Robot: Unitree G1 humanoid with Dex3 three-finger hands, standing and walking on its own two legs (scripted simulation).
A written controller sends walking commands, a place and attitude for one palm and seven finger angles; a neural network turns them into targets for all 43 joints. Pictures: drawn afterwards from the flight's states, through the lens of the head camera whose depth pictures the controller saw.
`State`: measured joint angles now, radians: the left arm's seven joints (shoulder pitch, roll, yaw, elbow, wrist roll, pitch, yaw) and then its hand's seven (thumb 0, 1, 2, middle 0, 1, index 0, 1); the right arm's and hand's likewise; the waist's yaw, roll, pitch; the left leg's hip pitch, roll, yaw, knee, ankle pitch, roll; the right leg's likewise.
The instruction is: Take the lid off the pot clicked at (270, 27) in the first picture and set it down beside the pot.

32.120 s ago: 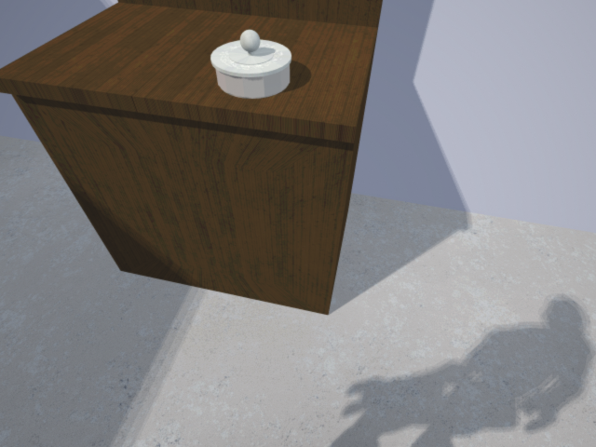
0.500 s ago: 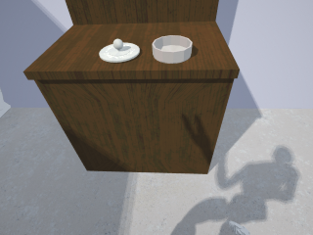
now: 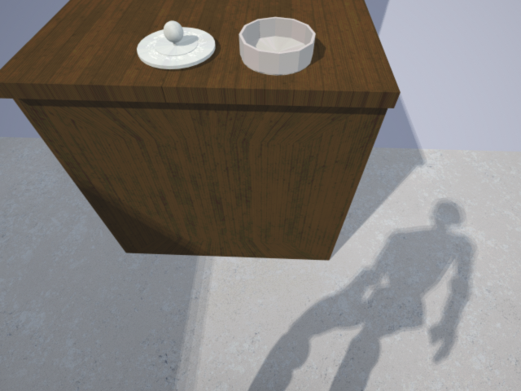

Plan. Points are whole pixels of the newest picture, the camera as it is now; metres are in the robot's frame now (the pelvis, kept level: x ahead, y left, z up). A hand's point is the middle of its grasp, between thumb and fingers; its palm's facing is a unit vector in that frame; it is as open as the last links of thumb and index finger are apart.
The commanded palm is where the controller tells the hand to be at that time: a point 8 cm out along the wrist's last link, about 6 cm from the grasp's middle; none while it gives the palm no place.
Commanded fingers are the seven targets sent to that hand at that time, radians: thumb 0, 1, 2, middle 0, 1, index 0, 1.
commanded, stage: let the arm hang, fingers relaxed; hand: left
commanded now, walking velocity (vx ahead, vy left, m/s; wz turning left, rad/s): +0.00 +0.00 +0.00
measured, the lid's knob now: (173, 31) +0.82 +0.22 +0.13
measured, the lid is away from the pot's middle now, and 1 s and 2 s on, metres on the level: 0.24 0.24 0.24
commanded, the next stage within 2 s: look to check the result in 1.20 s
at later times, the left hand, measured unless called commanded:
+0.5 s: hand out of the picture +0.01 +0.19 -0.17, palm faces +0.00 -0.98 -0.20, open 7.3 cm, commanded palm none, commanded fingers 0.00 0.90 0.90 -0.20 -0.30 -0.20 -0.30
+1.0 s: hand out of the picture +0.01 +0.18 -0.17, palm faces +0.02 -0.99 -0.16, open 7.4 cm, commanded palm none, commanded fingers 0.00 0.90 0.90 -0.20 -0.30 -0.20 -0.30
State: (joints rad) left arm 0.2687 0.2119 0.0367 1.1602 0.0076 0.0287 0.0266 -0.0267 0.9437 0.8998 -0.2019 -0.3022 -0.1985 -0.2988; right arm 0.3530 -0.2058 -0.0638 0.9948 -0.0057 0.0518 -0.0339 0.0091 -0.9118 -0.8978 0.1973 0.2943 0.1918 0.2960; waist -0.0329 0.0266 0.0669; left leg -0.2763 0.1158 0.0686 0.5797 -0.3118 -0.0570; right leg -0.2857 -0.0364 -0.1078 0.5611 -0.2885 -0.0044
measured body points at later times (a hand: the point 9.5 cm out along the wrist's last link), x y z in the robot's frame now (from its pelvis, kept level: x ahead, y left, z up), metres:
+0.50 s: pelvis +0.00 +0.02 +0.01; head +0.01 +0.02 +0.46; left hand +0.01 +0.24 -0.15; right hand -0.05 -0.18 -0.16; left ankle -0.01 +0.15 -0.73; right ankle +0.00 -0.12 -0.73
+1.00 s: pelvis +0.02 +0.02 +0.01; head +0.03 +0.02 +0.46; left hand +0.01 +0.23 -0.16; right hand -0.01 -0.18 -0.15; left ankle -0.01 +0.15 -0.73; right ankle +0.00 -0.12 -0.73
